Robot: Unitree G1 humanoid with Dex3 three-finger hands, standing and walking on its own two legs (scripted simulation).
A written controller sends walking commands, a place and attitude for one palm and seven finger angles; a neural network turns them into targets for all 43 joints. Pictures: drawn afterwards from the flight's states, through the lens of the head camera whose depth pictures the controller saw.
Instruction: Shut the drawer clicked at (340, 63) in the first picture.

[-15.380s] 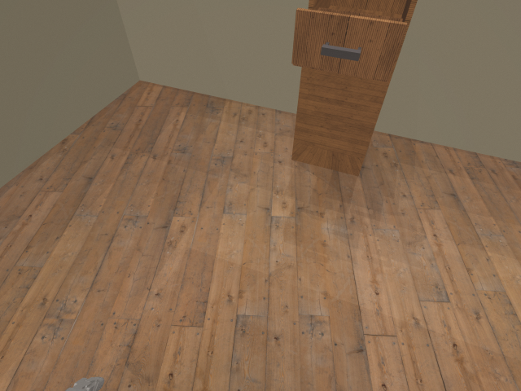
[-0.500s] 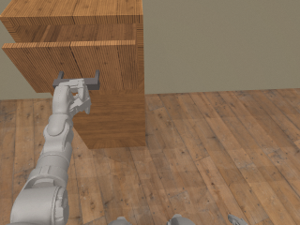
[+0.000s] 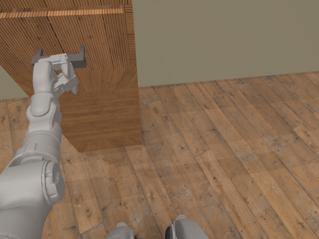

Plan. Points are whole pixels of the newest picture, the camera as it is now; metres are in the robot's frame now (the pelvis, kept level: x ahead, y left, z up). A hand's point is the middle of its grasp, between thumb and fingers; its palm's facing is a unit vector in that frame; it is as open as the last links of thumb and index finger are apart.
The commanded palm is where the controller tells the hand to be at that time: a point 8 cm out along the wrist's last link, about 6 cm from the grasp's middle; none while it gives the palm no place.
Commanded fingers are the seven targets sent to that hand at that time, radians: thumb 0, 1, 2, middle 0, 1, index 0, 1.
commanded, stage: push the drawer shut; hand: left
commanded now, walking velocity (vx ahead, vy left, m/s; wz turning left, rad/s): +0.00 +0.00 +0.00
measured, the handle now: (60, 56) +0.57 +0.22 +0.08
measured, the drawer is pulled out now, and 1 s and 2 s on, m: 0.03 0.00 0.00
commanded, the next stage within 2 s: pull the fist back off the drawer in 0.86 s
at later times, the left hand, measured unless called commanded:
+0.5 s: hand (72, 70) +0.53 +0.18 +0.08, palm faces +0.09 -1.00 -0.04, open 2.7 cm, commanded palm +0.54 +0.22 +0.09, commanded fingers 0.00 0.90 0.90 -1.40 -1.60 -1.40 -1.60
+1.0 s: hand (69, 67) +0.53 +0.19 +0.09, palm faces +0.08 -1.00 -0.05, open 3.1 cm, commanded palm +0.56 +0.22 +0.09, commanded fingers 0.00 0.90 0.90 -1.40 -1.60 -1.40 -1.60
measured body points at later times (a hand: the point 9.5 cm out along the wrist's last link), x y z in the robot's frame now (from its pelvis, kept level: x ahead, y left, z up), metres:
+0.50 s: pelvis +0.00 +0.01 -0.01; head +0.13 +0.03 +0.42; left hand +0.52 +0.24 +0.09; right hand -0.01 -0.25 -0.12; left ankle +0.01 +0.10 -0.69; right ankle +0.02 -0.10 -0.69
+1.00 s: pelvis -0.02 +0.01 -0.01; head +0.12 +0.03 +0.41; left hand +0.52 +0.24 +0.09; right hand -0.06 -0.25 -0.11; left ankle +0.00 +0.10 -0.69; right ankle +0.02 -0.10 -0.69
